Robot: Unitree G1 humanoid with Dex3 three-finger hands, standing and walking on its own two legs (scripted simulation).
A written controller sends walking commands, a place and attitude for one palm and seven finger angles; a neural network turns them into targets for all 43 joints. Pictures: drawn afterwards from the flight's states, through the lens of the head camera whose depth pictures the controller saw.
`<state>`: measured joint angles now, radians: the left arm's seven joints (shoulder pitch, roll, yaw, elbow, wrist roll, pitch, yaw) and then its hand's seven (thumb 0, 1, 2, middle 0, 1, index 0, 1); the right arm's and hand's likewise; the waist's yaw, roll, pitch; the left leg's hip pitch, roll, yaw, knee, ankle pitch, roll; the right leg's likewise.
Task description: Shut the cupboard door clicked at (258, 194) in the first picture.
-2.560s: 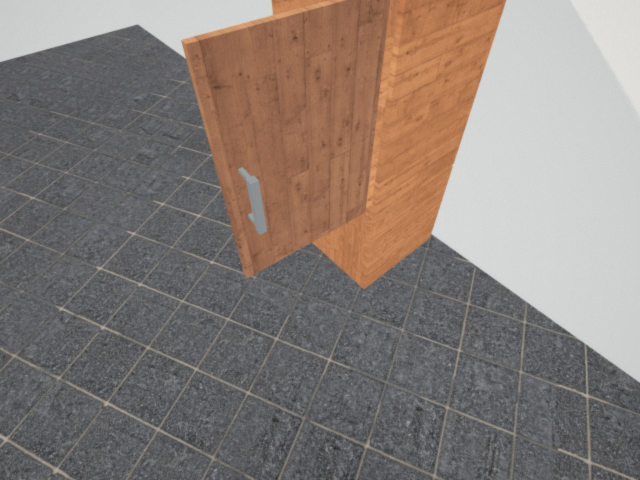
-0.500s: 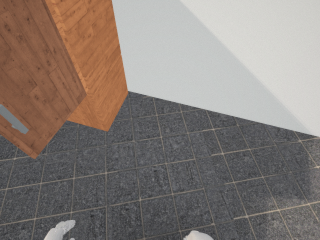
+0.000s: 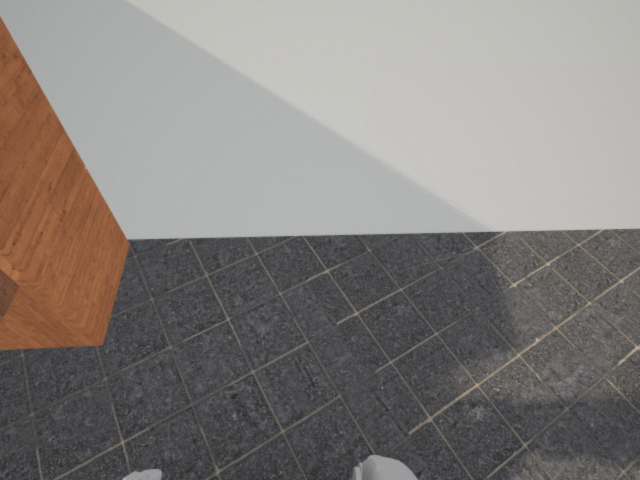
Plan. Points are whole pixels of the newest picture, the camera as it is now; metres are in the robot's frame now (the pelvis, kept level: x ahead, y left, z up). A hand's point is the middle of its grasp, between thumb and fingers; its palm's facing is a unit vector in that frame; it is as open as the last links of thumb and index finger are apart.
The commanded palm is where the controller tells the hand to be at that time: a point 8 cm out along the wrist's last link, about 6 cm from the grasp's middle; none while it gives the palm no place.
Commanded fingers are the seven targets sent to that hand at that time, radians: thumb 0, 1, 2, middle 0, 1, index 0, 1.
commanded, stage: walk to a spot facing it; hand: left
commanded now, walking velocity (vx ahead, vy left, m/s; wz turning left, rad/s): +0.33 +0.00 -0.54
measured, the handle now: out of the picture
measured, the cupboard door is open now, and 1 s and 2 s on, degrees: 86 86 86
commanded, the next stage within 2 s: turn to face it in 0.72 s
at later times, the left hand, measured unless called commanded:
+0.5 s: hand (254, 368) +0.30 +0.11 -0.17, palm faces -0.20 -0.96 -0.19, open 7.2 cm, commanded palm none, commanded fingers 0.00 0.90 0.90 -0.20 -0.30 -0.20 -0.30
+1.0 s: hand (331, 243) +0.56 -0.01 -0.17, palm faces -0.29 -0.93 -0.21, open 7.4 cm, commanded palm none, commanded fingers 0.00 0.90 0.90 -0.20 -0.30 -0.20 -0.30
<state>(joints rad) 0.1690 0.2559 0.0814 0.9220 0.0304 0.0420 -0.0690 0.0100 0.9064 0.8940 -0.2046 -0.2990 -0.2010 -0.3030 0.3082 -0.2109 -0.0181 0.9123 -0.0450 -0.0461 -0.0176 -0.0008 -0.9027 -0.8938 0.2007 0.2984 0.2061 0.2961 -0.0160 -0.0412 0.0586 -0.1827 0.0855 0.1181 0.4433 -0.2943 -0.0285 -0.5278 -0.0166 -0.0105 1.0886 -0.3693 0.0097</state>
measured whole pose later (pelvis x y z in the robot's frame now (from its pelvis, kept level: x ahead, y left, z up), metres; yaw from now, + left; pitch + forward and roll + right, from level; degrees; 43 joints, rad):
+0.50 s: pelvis +0.21 -0.07 +0.00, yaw -13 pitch +0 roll +0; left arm 0.24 0.21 0.06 1.01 0.02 -0.04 -0.02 0.00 0.93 0.89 -0.21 -0.30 -0.20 -0.30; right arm 0.18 -0.19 -0.04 0.94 -0.03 -0.03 0.02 0.00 -0.91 -0.89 0.20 0.30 0.20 0.30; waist -0.01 -0.03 0.06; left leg -0.47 0.11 0.09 0.66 -0.22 -0.06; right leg -0.11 0.03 -0.01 0.43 -0.32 -0.05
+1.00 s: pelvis +0.42 -0.15 -0.01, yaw -16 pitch -1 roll +0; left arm 0.14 0.17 0.04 1.00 0.02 -0.04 -0.01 0.00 0.91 0.89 -0.20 -0.30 -0.20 -0.30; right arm 0.34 -0.20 -0.05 1.10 -0.01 0.02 -0.01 0.00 -0.91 -0.89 0.20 0.30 0.20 0.30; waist -0.05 0.03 0.07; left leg -0.34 0.10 0.07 1.01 -0.51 -0.03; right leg -0.32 -0.06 -0.17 0.61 -0.28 -0.04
